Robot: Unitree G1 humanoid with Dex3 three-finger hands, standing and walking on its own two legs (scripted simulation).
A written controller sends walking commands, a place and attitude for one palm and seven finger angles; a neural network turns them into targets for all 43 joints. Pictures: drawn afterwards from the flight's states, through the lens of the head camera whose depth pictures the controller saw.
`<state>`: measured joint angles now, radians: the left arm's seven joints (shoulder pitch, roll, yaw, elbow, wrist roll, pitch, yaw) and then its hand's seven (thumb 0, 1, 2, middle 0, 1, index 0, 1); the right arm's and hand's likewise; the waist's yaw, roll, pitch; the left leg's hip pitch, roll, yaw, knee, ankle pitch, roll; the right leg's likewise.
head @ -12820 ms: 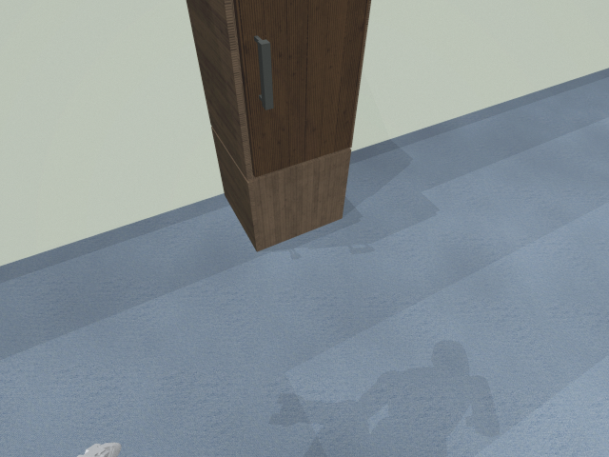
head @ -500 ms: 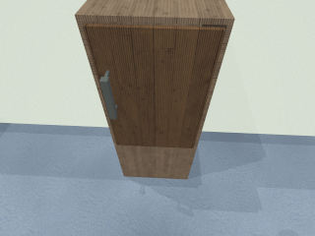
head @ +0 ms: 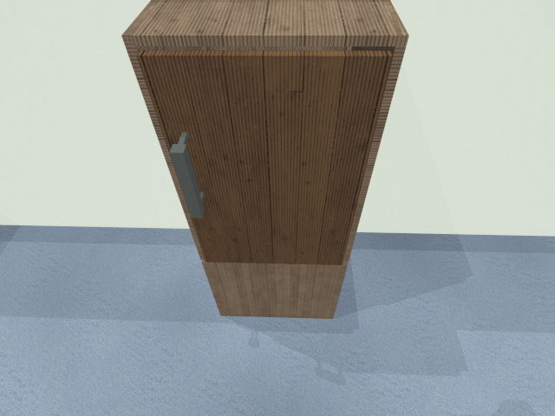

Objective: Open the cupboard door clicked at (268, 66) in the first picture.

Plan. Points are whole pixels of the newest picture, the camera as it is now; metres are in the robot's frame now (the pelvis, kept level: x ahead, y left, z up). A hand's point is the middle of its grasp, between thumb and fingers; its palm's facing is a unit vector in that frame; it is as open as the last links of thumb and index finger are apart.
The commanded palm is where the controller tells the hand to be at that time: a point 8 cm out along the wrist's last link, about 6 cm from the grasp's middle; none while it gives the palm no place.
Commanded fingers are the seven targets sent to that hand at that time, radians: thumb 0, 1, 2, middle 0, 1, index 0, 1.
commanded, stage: look again from close up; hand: left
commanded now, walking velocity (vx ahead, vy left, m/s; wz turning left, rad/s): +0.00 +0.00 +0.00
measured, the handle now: (191, 176) +0.53 +0.20 +0.02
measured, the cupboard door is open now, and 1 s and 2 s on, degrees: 0 0 0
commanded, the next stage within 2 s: raise the hand with hooked fingers in 0.12 s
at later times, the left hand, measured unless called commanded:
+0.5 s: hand (161, 356) +0.20 +0.18 -0.01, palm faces +0.11 -0.99 -0.02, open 7.8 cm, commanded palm +0.13 +0.24 -0.05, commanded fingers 0.00 0.55 0.75 -0.23 -0.53 -0.23 -0.53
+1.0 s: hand (129, 366) +0.19 +0.22 -0.02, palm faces +0.01 -1.00 -0.04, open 10.7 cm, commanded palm +0.16 +0.28 -0.02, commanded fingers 0.00 -0.03 0.50 -0.27 -0.90 -0.27 -0.90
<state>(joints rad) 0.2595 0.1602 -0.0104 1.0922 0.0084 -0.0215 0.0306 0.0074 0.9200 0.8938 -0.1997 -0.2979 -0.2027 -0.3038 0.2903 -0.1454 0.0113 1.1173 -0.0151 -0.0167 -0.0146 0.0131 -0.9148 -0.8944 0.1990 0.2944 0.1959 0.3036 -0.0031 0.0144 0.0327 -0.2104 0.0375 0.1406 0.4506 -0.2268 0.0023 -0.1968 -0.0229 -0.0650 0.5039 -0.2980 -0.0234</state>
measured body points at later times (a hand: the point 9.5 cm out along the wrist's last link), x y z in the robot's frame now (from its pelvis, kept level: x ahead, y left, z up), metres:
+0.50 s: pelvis -0.02 -0.01 -0.04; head +0.01 -0.02 +0.41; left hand +0.19 +0.23 +0.00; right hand +0.18 -0.27 -0.11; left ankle +0.01 +0.12 -0.74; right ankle -0.02 -0.10 -0.74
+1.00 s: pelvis -0.04 +0.00 -0.07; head +0.02 +0.00 +0.38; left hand +0.18 +0.28 -0.02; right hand +0.13 -0.22 -0.16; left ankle +0.01 +0.12 -0.74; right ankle -0.02 -0.10 -0.74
